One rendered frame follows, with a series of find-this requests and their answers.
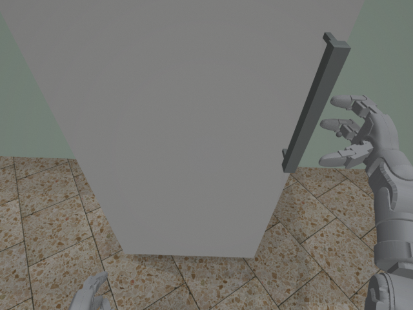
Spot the right robot hand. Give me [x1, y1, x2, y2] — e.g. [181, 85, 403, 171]
[319, 95, 399, 169]

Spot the fridge door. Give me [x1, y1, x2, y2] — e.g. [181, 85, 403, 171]
[0, 0, 365, 258]

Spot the robot right forearm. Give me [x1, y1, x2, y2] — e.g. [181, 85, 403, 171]
[365, 150, 413, 279]

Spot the handle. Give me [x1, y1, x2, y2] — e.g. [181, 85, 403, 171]
[282, 32, 351, 173]

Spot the robot right upper arm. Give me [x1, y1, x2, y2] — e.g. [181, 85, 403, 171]
[364, 273, 413, 310]

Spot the left robot hand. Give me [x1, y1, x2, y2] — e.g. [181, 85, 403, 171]
[68, 271, 114, 310]

